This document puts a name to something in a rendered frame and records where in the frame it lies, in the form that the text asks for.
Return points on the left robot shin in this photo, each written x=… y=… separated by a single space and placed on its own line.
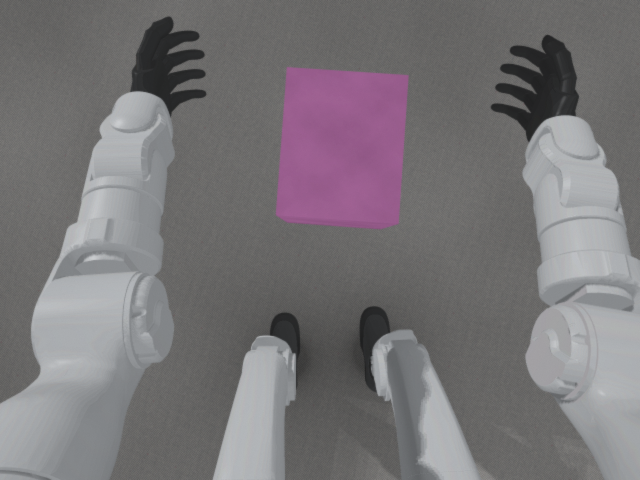
x=267 y=341

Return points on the robot left forearm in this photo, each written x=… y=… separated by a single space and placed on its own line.
x=123 y=197

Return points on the robot left hand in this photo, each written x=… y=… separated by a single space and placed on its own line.
x=153 y=64

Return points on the robot right forearm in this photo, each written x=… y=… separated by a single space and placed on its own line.
x=580 y=224

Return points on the left robot upper arm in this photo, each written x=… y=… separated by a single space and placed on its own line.
x=94 y=337

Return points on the left robot foot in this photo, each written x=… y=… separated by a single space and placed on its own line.
x=285 y=326

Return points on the carton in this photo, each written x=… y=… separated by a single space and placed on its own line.
x=342 y=148

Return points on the right robot upper arm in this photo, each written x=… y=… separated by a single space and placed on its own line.
x=588 y=358

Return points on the robot right hand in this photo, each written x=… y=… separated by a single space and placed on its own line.
x=556 y=94

